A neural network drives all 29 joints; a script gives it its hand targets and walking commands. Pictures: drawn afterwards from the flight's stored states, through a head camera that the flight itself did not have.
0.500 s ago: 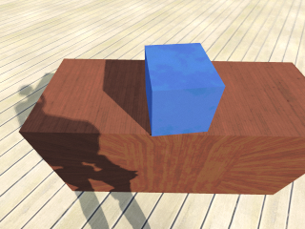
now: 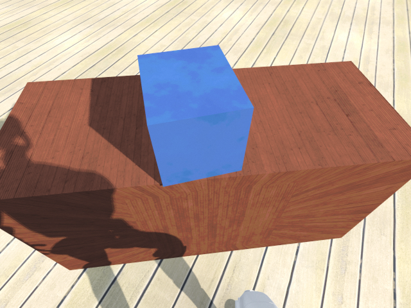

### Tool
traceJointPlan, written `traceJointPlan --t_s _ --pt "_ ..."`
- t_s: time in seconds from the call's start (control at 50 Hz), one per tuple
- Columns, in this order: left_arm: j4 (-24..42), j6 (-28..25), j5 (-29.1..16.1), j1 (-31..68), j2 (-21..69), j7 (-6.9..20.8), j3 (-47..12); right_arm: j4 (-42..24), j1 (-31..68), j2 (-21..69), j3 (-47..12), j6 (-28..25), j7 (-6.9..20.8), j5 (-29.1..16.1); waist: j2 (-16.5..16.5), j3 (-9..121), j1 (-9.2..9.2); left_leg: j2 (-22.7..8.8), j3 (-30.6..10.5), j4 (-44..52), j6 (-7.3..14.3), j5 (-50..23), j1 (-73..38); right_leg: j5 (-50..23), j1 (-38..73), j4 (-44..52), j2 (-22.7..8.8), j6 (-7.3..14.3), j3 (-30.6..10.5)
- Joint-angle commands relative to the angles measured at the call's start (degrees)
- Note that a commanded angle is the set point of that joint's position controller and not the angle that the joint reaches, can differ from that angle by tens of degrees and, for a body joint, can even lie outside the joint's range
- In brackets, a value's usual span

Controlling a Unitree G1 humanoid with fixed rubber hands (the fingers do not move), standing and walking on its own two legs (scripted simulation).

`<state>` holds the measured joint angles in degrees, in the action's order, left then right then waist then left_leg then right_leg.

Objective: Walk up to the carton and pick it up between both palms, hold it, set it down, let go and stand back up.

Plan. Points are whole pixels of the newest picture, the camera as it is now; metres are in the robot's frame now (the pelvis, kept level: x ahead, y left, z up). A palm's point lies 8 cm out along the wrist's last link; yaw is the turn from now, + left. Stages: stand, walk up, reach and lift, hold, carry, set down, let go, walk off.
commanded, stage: walk up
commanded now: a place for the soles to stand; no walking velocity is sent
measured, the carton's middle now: (191, 114) +0.57 +0.04 +0.02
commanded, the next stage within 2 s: none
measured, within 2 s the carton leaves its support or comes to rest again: neither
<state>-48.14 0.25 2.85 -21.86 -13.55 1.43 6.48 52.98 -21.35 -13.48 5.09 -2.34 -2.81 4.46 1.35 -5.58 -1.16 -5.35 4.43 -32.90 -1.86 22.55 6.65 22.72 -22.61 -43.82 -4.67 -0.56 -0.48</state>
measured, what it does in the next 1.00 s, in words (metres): steps on the spot: right foot, then left foot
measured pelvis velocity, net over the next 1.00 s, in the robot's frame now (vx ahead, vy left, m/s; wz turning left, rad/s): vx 0.06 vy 0.02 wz -0.13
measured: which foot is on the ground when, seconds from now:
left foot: down 0.00-0.04, up 0.06-0.38, down 0.40-1.00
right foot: up 0.00-0.00, down 0.02-1.00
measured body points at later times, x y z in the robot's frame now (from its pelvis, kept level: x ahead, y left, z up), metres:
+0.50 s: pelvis +0.05 +0.00 -0.01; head +0.08 +0.00 +0.44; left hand +0.17 +0.27 -0.12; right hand +0.18 -0.26 -0.12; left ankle +0.10 +0.12 -0.72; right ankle +0.06 -0.13 -0.71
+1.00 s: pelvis +0.06 +0.02 +0.01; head +0.06 +0.02 +0.46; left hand +0.22 +0.25 -0.09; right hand +0.13 -0.25 -0.10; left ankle +0.10 +0.12 -0.72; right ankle +0.05 -0.11 -0.72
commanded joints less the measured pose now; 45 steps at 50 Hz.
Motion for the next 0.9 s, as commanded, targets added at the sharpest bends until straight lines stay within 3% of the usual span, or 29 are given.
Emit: traceJointPlan --t_s 0.0,0.02,0.04,0.06,0.08,0.1,0.14,0.22,0.26,0.3,0.34,0.36,0.38,0.4,0.42,0.46,0.5,0.52,0.54,0.56,0.58,0.6,0.64,0.66,0.72,0.88 --pt "0.03 -2.62 -0.37 -19.07 -7.27 -0.70 3.05 -7.43 2.94 -2.78 -1.58 0.51 1.55 -1.28 10.10 5.28 8.43 1.85 5.16 -19.81 5.83 1.79 23.55 -11.12 28.02 11.92 5.66 1.18 4.51" --pt "3.43 -2.74 0.97 -17.22 -12.50 -1.73 2.89 -11.08 1.01 1.16 -3.14 0.95 1.96 -2.17 21.98 3.83 7.25 6.69 3.55 -32.30 2.40 15.97 30.08 1.40 20.72 25.62 -9.76 7.62 -25.69" --pt "5.20 -1.74 0.05 -13.15 -15.29 -2.17 2.61 -11.31 -0.48 -4.05 -1.47 2.93 1.44 -2.16 10.15 1.62 5.28 3.30 -4.11 -37.65 2.08 18.50 25.12 15.32 9.11 34.66 -19.58 16.25 -42.21" --pt "7.18 -1.38 -0.62 -8.26 -15.40 -2.52 2.24 -11.95 0.31 -7.04 -1.24 4.03 1.49 -1.65 4.48 -2.32 3.56 1.51 -6.10 -41.60 1.45 14.20 26.94 18.38 6.65 35.90 -19.48 18.05 -42.93" --pt "7.70 -1.24 -0.53 -5.87 -14.96 -2.83 1.76 -12.15 1.26 -7.19 -1.35 4.22 1.65 -1.84 3.01 -5.14 3.82 0.21 -6.60 -42.57 1.29 10.22 29.01 13.21 5.93 32.40 -17.77 17.90 -35.98" --pt "8.52 -1.19 0.25 -4.07 -14.28 -3.35 1.15 -11.95 0.07 -6.79 -1.62 4.16 1.63 -2.36 2.75 -4.51 2.95 -0.94 -7.18 -40.02 1.27 7.70 27.33 6.37 5.02 29.37 -15.62 16.60 -30.05" --pt "9.20 -1.66 0.80 -2.32 -11.15 -3.22 -0.43 -11.63 -3.70 -7.71 -1.25 3.60 1.91 -2.31 4.98 -0.77 1.58 -1.23 -7.49 -33.45 1.33 5.46 20.80 -2.55 3.66 26.60 -12.16 13.87 -21.15" --pt "11.26 -2.44 0.33 -3.04 -10.84 -3.78 -1.30 -14.99 0.77 -7.01 -1.88 4.63 2.40 -1.54 6.71 0.47 2.36 -0.91 -5.88 -22.20 0.45 3.25 18.56 -23.23 6.39 20.23 -11.37 13.92 -15.86" --pt "12.80 -1.97 -0.18 -2.82 -12.01 -3.91 -1.30 -16.14 2.61 -6.84 -2.15 4.94 2.46 -1.71 7.73 2.41 2.79 0.06 -4.46 -17.64 0.47 2.08 15.83 -29.07 6.51 18.00 -10.94 13.57 -14.86" --pt "14.81 -1.20 -0.65 -0.47 -13.14 -3.68 -1.47 -16.65 2.90 -6.85 -2.08 4.86 2.52 -2.12 8.42 3.99 2.03 1.78 -2.46 -12.35 1.03 -0.22 10.44 -31.01 3.51 15.62 -9.56 12.25 -13.22" --pt "16.64 -0.56 -1.56 3.57 -13.33 -3.25 -2.24 -16.83 1.38 -7.79 -1.57 4.04 2.79 -2.49 6.42 4.99 -0.69 3.36 -0.77 -1.03 2.68 -11.41 1.77 -26.41 -2.04 11.02 -6.62 8.88 -10.67" --pt "17.13 -0.38 -2.07 2.99 -12.22 -2.92 -2.82 -17.30 1.65 -9.57 -1.21 3.39 2.81 -2.72 3.64 5.82 -1.11 2.25 -3.61 3.24 3.96 -16.64 -0.98 -21.52 -4.12 7.99 -4.35 6.17 -9.36" --pt "17.97 -0.46 -2.82 -0.74 -8.95 -2.61 -3.64 -17.98 2.14 -13.09 -0.49 2.83 2.69 -1.94 -5.14 8.58 0.13 -6.29 -14.62 5.78 7.23 -20.98 -3.15 -12.57 -6.26 0.35 0.61 2.68 -5.43" --pt "18.33 0.21 -3.64 -2.35 -7.04 -3.26 -3.97 -18.77 6.74 -16.68 0.52 3.19 2.53 -4.36 -11.14 7.62 1.59 -14.61 -21.37 10.45 14.89 -19.50 7.81 5.09 -0.52 -6.04 6.43 0.46 1.50" --pt "17.33 1.09 -2.37 -1.48 -7.92 -3.57 -3.34 -19.58 9.66 -15.26 0.08 3.08 2.34 -4.94 -10.36 5.97 1.27 -17.05 -24.37 11.64 18.48 -14.80 13.82 11.24 2.57 -12.03 5.39 -0.04 -0.97" --pt "17.42 0.85 -2.62 -0.58 -7.75 -3.47 -3.20 -19.87 10.80 -12.07 -1.40 3.04 2.24 -3.94 -9.39 3.79 0.91 -12.87 -17.43 8.82 17.41 -22.64 11.79 11.27 0.21 -10.75 5.62 0.07 -1.44" --pt "17.00 -0.39 -2.76 -2.09 -7.20 -3.19 -3.30 -20.38 13.04 -12.56 -2.02 3.41 2.19 -3.42 -11.11 4.79 3.13 -9.70 -12.38 3.73 13.35 -31.13 10.06 2.89 3.89 2.50 4.04 0.22 -0.28" --pt "16.76 -1.34 -2.84 -3.19 -7.16 -2.96 -3.55 -20.00 13.60 -12.07 -2.66 3.71 2.61 -3.72 -10.59 7.07 3.99 -7.95 -10.15 0.80 10.67 -30.72 9.04 -6.46 7.64 12.23 3.35 0.38 -0.42" --pt "17.05 -2.03 -2.25 -1.74 -8.28 -2.76 -3.39 -20.16 12.58 -10.78 -3.17 3.76 3.06 -4.32 -9.05 9.38 3.21 -6.90 -9.07 -2.09 7.80 -26.67 10.49 -13.75 11.67 15.46 1.62 1.30 -5.18" --pt "17.88 -2.34 -0.96 0.79 -11.00 -2.76 -2.81 -20.96 9.76 -8.21 -3.99 3.58 3.39 -5.19 -2.63 11.93 1.21 -3.89 -6.22 -7.16 4.68 -19.27 14.06 -16.56 14.66 17.25 -3.81 3.95 -16.11" --pt "18.08 -2.04 -2.29 5.30 -15.32 -2.49 -1.61 -20.57 8.45 -6.61 -4.26 3.81 3.11 -5.26 0.64 9.59 -1.04 0.20 -4.46 -4.11 3.20 -6.29 7.36 -13.45 3.79 18.08 -7.43 7.67 -18.72" --pt "18.39 -1.88 -2.92 8.39 -14.72 -2.01 -1.90 -19.81 8.41 -7.09 -4.13 3.84 2.99 -4.48 1.70 8.42 -1.83 -0.48 -6.20 -0.48 3.51 -7.50 2.07 -10.88 -1.33 17.55 -5.86 7.69 -16.33" --pt "18.45 -1.88 -2.90 6.98 -9.01 -1.42 -3.82 -19.09 10.56 -10.17 -3.24 3.09 3.18 -4.59 -0.78 6.70 0.67 -1.71 -6.40 2.40 4.07 -12.25 3.78 -10.46 1.23 16.71 -0.86 3.79 -8.83" --pt "18.43 -1.88 -2.79 6.10 -8.98 -1.50 -4.00 -18.78 10.59 -10.59 -3.09 2.60 3.35 -4.62 -0.36 6.63 0.93 -2.27 -6.48 2.99 4.46 -14.69 4.34 -12.31 2.91 15.73 -0.06 3.01 -7.86" --pt "17.53 -1.88 -2.73 5.04 -9.48 -1.32 -3.97 -18.56 9.76 -9.92 -3.52 1.75 3.59 -4.71 0.38 7.85 1.25 -2.97 -5.97 4.52 4.94 -14.73 6.36 -15.26 7.47 15.08 0.07 2.81 -7.46" --pt "17.40 -1.82 -2.67 5.63 -8.91 -1.19 -4.03 -18.06 8.07 -10.21 -3.41 1.44 3.50 -4.68 -1.22 4.50 1.20 -3.26 -5.58 8.78 4.82 -6.33 8.59 -10.10 5.98 16.24 1.00 2.42 -7.48"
